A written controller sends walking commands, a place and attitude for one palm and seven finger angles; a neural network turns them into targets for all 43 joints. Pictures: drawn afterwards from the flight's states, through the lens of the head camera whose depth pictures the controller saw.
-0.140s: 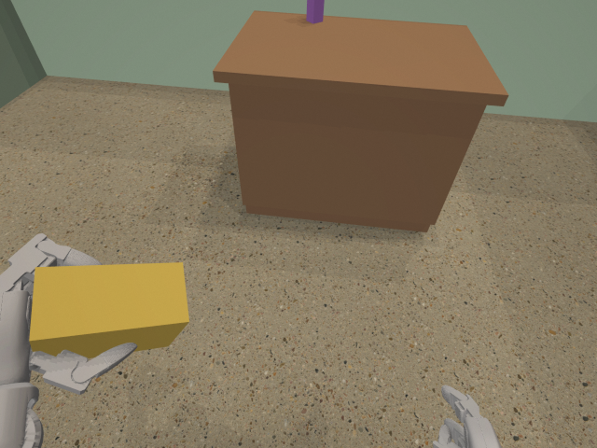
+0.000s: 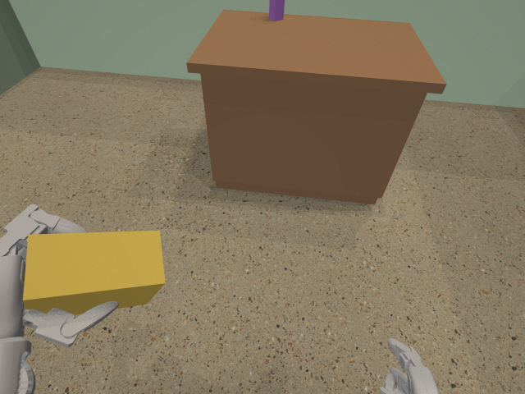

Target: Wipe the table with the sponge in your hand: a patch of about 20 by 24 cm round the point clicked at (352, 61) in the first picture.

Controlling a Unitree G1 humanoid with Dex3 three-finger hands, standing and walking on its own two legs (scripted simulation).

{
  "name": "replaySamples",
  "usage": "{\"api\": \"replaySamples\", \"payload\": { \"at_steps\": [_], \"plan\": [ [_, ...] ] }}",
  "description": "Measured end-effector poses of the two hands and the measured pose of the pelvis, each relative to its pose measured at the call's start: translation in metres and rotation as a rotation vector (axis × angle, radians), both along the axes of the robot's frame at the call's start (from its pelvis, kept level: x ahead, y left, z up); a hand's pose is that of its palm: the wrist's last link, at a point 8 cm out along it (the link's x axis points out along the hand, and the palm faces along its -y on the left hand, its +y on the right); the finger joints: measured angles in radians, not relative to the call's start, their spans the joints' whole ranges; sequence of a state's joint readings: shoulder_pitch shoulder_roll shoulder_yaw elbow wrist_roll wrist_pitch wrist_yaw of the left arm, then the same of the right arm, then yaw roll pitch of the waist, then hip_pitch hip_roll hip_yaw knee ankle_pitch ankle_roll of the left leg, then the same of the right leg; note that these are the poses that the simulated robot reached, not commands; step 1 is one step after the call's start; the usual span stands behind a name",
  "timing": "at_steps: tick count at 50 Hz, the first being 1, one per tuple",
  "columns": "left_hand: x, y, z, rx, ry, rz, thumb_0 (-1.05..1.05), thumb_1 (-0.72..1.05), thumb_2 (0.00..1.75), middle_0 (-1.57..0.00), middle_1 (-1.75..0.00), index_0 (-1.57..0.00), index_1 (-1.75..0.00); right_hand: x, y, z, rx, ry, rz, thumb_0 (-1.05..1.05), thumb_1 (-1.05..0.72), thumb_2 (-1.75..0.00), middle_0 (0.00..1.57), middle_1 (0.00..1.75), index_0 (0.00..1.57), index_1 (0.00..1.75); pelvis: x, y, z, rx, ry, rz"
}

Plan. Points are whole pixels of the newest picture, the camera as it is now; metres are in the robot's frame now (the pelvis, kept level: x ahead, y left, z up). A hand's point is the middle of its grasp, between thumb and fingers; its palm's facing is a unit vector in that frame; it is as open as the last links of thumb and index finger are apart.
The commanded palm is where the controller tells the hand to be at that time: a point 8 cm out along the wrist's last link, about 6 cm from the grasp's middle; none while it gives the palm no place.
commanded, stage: stand and wait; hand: left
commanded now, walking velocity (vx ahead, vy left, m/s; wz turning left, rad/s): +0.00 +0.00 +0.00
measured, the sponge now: (116, 272) +0.23 +0.20 +0.13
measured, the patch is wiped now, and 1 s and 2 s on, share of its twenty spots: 0.00 0.00 0.00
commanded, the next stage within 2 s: look at it before walking up in 0.12 s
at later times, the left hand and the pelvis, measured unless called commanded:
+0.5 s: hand (65, 280) +0.20 +0.24 +0.15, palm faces +0.41 -0.83 -0.37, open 10.8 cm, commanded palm +0.16 +0.28 +0.18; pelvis +0.00 +0.00 +0.00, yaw +0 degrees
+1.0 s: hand (84, 207) +0.31 +0.27 +0.15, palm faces +0.42 -0.82 -0.39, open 10.8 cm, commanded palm +0.25 +0.30 +0.18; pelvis +0.10 +0.02 +0.00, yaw +1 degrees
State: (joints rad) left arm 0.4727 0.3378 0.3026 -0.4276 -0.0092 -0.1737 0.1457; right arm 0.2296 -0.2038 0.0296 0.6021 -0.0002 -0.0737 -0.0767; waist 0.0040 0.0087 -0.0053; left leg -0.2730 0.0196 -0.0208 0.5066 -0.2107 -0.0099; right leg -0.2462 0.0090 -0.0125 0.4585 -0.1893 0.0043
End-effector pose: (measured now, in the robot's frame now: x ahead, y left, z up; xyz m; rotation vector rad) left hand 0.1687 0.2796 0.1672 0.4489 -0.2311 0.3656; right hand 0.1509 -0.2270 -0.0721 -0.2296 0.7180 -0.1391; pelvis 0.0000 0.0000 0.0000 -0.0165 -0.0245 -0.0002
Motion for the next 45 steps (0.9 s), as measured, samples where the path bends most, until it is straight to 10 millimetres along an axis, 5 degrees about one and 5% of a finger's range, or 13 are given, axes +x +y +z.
{"api": "replaySamples", "payload": {
  "at_steps": [29, 38, 45],
  "plan": [
    [-0.002, 0.004, -0.002, 0.002, -0.027, 0.022, -0.01, -0.53, 1.0, -0.65, -1.37, -0.65, -1.37, -0.004, -0.002, -0.007, -0.024, 0.014, -0.011, 0.01, -0.9, -0.9, 0.2, 0.3, 0.2, 0.3, 0.004, 0.002, -0.006, -0.002, -0.001, 0.012],
    [0.025, 0.008, -0.006, 0.021, -0.063, 0.036, -0.01, -0.53, 1.0, -0.65, -1.37, -0.65, -1.37, 0.009, -0.004, -0.026, -0.021, 0.072, -0.018, 0.01, -0.9, -0.9, 0.2, 0.3, 0.2, 0.3, 0.033, 0.001, -0.016, -0.004, 0.011, 0.035],
    [0.058, 0.026, -0.013, 0.004, -0.069, 0.043, -0.01, -0.53, 1.0, -0.65, -1.37, -0.65, -1.37, 0.044, 0.008, -0.028, -0.044, 0.118, -0.012, 0.01, -0.9, -0.9, 0.2, 0.3, 0.2, 0.3, 0.069, 0.016, -0.018, 0.028, 0.002, 0.029]
  ]
}}
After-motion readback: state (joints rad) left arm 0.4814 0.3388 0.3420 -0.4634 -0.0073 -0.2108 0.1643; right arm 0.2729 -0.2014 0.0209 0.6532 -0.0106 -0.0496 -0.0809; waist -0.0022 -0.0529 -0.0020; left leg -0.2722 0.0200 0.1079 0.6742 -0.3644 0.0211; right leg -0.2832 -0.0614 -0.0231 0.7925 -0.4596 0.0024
